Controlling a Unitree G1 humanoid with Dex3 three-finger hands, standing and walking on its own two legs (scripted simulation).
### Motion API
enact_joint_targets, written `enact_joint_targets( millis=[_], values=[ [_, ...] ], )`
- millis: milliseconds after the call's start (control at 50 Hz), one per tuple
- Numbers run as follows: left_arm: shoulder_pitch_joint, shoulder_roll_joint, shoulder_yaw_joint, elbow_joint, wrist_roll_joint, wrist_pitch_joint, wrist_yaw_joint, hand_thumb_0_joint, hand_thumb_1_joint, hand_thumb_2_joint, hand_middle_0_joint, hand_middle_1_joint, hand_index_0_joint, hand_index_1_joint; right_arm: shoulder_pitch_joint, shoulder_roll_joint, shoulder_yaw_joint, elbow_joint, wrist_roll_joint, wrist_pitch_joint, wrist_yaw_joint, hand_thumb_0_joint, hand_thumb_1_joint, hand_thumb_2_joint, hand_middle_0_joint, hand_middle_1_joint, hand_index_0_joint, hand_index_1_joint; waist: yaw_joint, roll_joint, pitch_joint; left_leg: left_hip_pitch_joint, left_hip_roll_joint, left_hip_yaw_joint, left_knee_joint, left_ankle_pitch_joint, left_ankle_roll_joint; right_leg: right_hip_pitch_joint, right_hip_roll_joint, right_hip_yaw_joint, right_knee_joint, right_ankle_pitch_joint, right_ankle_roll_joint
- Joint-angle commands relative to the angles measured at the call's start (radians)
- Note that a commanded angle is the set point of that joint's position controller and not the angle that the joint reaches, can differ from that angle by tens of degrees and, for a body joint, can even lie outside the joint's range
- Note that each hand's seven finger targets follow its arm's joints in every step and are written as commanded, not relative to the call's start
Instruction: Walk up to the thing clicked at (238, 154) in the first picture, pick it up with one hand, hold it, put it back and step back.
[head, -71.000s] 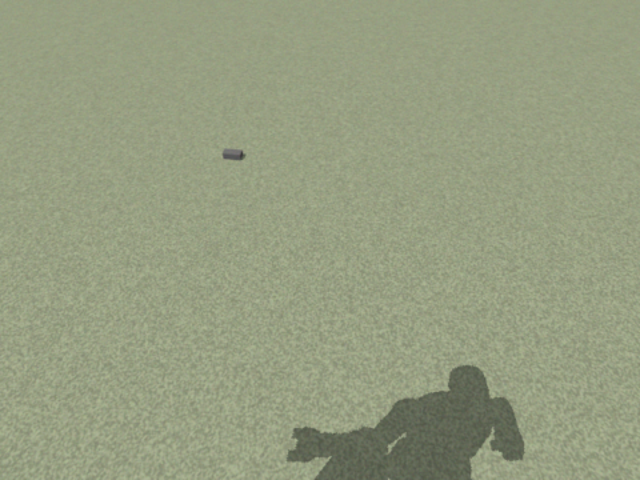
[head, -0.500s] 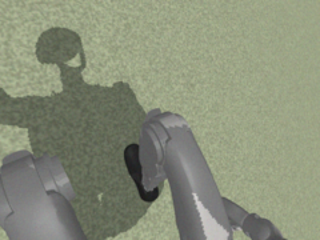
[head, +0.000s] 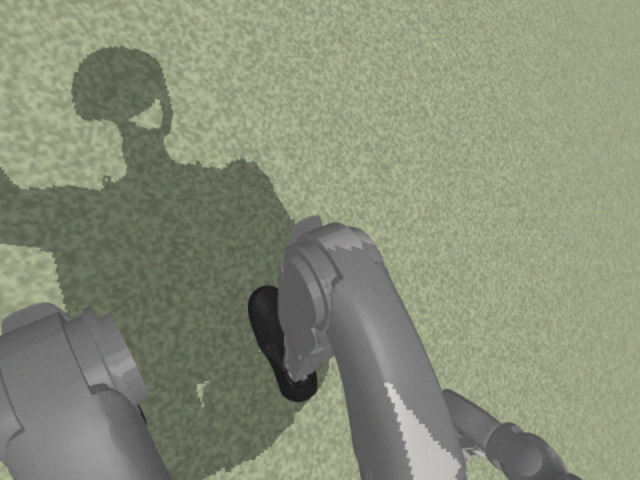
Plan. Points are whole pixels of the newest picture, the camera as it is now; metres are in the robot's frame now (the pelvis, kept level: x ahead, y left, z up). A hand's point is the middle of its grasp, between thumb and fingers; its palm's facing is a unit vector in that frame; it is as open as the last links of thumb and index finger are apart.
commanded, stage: close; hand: left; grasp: from above
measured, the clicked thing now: out of the picture +0.38 +0.43 -0.29
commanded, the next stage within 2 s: settle in 0.82 s
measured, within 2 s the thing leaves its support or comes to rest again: leaves its support in 1.22 s
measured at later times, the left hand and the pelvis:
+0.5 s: hand out of the picture +0.39 +0.40 -0.26, palm faces -0.31 -0.32 -0.89, open 6.4 cm; pelvis +0.00 +0.00 +0.00, yaw +0 degrees
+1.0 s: hand out of the picture +0.39 +0.40 -0.26, palm faces -0.31 -0.32 -0.90, open 6.3 cm; pelvis +0.00 +0.00 +0.00, yaw +0 degrees
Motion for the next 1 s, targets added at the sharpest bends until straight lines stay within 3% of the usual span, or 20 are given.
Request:
enact_joint_targets(
  millis=[0,60,80,100,140,320,340,440,480,640,680,720,760,780,820,840,860,980],
  values=[
    [-0.159,0.257,-0.005,-0.082,-0.011,0.004,0.018,0.000,0.570,0.249,-0.764,-0.690,-0.888,-0.562,0.185,-0.358,-0.099,0.030,0.001,-0.004,-0.012,0.000,-0.891,-0.900,0.200,0.299,0.200,0.299,-0.064,0.565,-0.579,0.495,0.057,0.070,-0.327,0.172,-0.039,0.259,0.021,-0.136,-0.150,0.170,-0.092],
    [-0.110,0.242,-0.008,-0.066,-0.019,0.002,0.012,0.000,0.614,0.280,-0.810,-0.683,-0.925,-0.565,0.166,-0.341,-0.088,0.019,0.003,0.000,-0.017,0.000,-0.891,-0.900,0.200,0.299,0.200,0.299,-0.054,0.525,-0.589,0.464,0.055,0.079,-0.316,0.157,-0.032,0.289,0.024,-0.131,-0.163,0.168,-0.088],
    [-0.128,0.238,-0.021,-0.081,-0.016,0.002,0.008,0.000,0.618,0.295,-0.815,-0.692,-0.929,-0.574,0.174,-0.338,-0.086,0.021,0.003,0.001,-0.018,0.000,-0.891,-0.900,0.200,0.299,0.200,0.299,-0.064,0.517,-0.590,0.469,0.052,0.087,-0.305,0.165,-0.029,0.297,0.024,-0.126,-0.168,0.180,-0.086],
    [-0.145,0.248,-0.013,-0.107,-0.018,-0.003,0.012,0.000,0.635,0.293,-0.823,-0.705,-0.942,-0.583,0.185,-0.362,-0.105,0.031,0.001,0.001,-0.022,0.000,-0.893,-0.900,0.200,0.299,0.200,0.299,-0.059,0.550,-0.601,0.476,0.051,0.096,-0.313,0.168,-0.030,0.307,0.028,-0.123,-0.175,0.181,-0.090],
    [-0.150,0.246,-0.016,-0.096,-0.018,0.001,0.009,0.000,0.649,0.302,-0.829,-0.698,-0.946,-0.577,0.179,-0.338,-0.087,0.030,0.002,-0.002,-0.014,0.000,-0.890,-0.899,0.200,0.299,0.200,0.299,-0.060,0.538,-0.598,0.485,0.056,0.080,-0.304,0.186,-0.032,0.276,0.022,-0.131,-0.156,0.188,-0.087],
    [-0.130,0.240,0.002,-0.086,-0.033,0.002,0.018,0.000,0.710,0.292,-0.878,-0.686,-0.997,-0.564,0.185,-0.349,-0.097,0.039,0.003,0.004,-0.024,0.000,-0.892,-0.899,0.200,0.299,0.200,0.299,-0.057,0.550,-0.585,0.478,0.055,0.082,-0.325,0.157,-0.035,0.274,0.023,-0.133,-0.167,0.163,-0.093],
    [-0.153,0.229,-0.020,-0.084,-0.025,0.003,0.013,0.000,0.718,0.297,-0.884,-0.685,-1.002,-0.564,0.183,-0.340,-0.089,0.030,0.001,0.002,-0.020,0.000,-0.891,-0.899,0.200,0.299,0.200,0.299,-0.071,0.542,-0.569,0.473,0.055,0.079,-0.316,0.150,-0.033,0.260,0.018,-0.135,-0.161,0.161,-0.089],
    [-0.130,0.254,-0.002,-0.089,-0.019,-0.003,0.016,0.000,0.743,0.257,-0.892,-0.669,-1.019,-0.538,0.188,-0.350,-0.091,0.035,0.003,0.006,-0.021,0.000,-0.891,-0.898,0.200,0.299,0.200,0.299,-0.052,0.553,-0.620,0.509,0.056,0.070,-0.322,0.211,-0.038,0.284,0.022,-0.134,-0.155,0.202,-0.092],
    [-0.139,0.256,-0.006,-0.077,-0.015,-0.004,0.016,0.000,0.712,0.299,-0.922,-0.718,-1.047,-0.590,0.179,-0.345,-0.088,0.031,0.002,0.006,-0.023,0.000,-0.905,-0.901,0.200,0.300,0.200,0.300,-0.059,0.534,-0.596,0.481,0.055,0.082,-0.315,0.174,-0.032,0.294,0.023,-0.128,-0.166,0.182,-0.090],
    [-0.145,0.243,-0.016,-0.089,-0.006,-0.006,0.017,0.000,0.600,0.208,-0.804,-0.619,-0.920,-0.500,0.176,-0.347,-0.095,0.031,0.002,0.008,-0.023,0.000,-0.890,-0.899,0.200,0.300,0.200,0.300,-0.059,0.565,-0.588,0.497,0.057,0.070,-0.326,0.186,-0.039,0.257,0.020,-0.136,-0.154,0.182,-0.093],
    [-0.144,0.240,-0.020,-0.083,-0.002,-0.005,0.017,0.000,0.619,0.218,-0.815,-0.638,-0.933,-0.516,0.185,-0.353,-0.096,0.025,-0.003,0.009,-0.025,0.000,-0.891,-0.899,0.200,0.300,0.200,0.300,-0.072,0.545,-0.588,0.489,0.054,0.078,-0.324,0.176,-0.034,0.278,0.024,-0.133,-0.164,0.184,-0.091],
    [-0.123,0.238,-0.010,-0.066,-0.006,-0.002,0.020,0.000,0.645,0.237,-0.839,-0.642,-0.955,-0.523,0.180,-0.347,-0.095,0.028,-0.001,0.008,-0.025,0.000,-0.892,-0.900,0.200,0.300,0.200,0.300,-0.055,0.538,-0.577,0.487,0.056,0.076,-0.330,0.163,-0.036,0.268,0.023,-0.133,-0.164,0.169,-0.092],
    [-0.125,0.234,-0.006,-0.068,-0.010,-0.004,0.025,0.000,0.655,0.240,-0.848,-0.633,-0.961,-0.516,0.179,-0.348,-0.089,0.031,-0.005,0.007,-0.021,0.000,-0.891,-0.899,0.200,0.299,0.200,0.299,-0.060,0.549,-0.580,0.506,0.058,0.061,-0.335,0.174,-0.040,0.251,0.018,-0.141,-0.155,0.173,-0.090],
    [-0.160,0.234,-0.023,-0.091,-0.005,-0.007,0.024,0.000,0.650,0.234,-0.843,-0.638,-0.958,-0.520,0.174,-0.351,-0.093,0.029,-0.002,0.005,-0.021,0.000,-0.892,-0.900,0.200,0.299,0.200,0.299,-0.067,0.567,-0.571,0.505,0.059,0.060,-0.333,0.168,-0.041,0.239,0.015,-0.139,-0.150,0.171,-0.090],
    [-0.137,0.245,-0.004,-0.063,-0.003,-0.003,0.032,0.000,0.668,0.216,-0.841,-0.651,-0.966,-0.523,0.179,-0.355,-0.093,0.025,-0.006,0.009,-0.022,0.000,-0.892,-0.900,0.200,0.299,0.200,0.300,-0.065,0.549,-0.588,0.497,0.057,0.065,-0.337,0.166,-0.038,0.268,0.022,-0.139,-0.160,0.176,-0.092],
    [-0.129,0.240,-0.009,-0.062,-0.003,-0.002,0.031,0.000,0.681,0.220,-0.857,-0.637,-0.978,-0.513,0.170,-0.342,-0.087,0.024,0.000,0.007,-0.020,0.000,-0.891,-0.899,0.200,0.299,0.200,0.300,-0.057,0.548,-0.578,0.492,0.058,0.060,-0.332,0.169,-0.040,0.253,0.018,-0.139,-0.150,0.175,-0.091],
    [-0.152,0.232,-0.020,-0.084,-0.001,-0.003,0.029,0.000,0.670,0.217,-0.858,-0.624,-0.974,-0.504,0.180,-0.345,-0.090,0.022,-0.007,0.005,-0.015,0.000,-0.891,-0.899,0.200,0.300,0.200,0.300,-0.067,0.562,-0.583,0.496,0.056,0.069,-0.322,0.183,-0.037,0.260,0.019,-0.135,-0.156,0.187,-0.089],
    [-0.163,0.251,-0.006,-0.091,-0.014,0.003,0.024,0.000,0.716,0.293,-0.918,-0.704,-1.042,-0.576,0.184,-0.354,-0.095,0.035,-0.003,0.001,-0.016,0.000,-0.903,-0.900,0.200,0.300,0.200,0.300,-0.065,0.573,-0.590,0.510,0.056,0.072,-0.327,0.175,-0.039,0.261,0.016,-0.132,-0.161,0.177,-0.090]
  ],
)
